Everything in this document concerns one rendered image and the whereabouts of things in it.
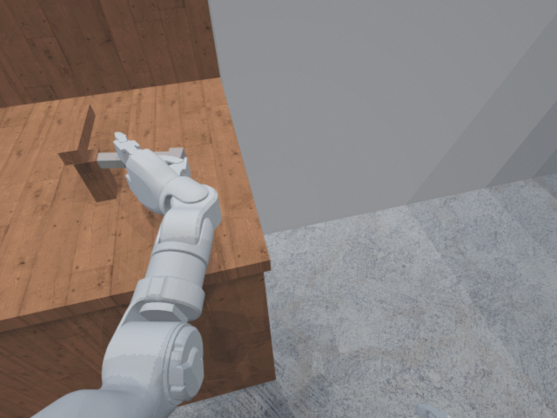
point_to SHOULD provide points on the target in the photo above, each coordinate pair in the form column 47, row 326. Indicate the robot left upper arm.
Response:
column 150, row 368

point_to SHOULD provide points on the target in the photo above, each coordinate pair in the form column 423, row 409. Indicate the tap lever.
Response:
column 111, row 159

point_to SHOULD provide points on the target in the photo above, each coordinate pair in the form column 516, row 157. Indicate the robot left forearm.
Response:
column 172, row 287

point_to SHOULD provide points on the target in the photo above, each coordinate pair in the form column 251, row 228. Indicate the left robot hand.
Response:
column 148, row 173

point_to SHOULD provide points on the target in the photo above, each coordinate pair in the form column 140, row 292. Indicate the counter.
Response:
column 74, row 239

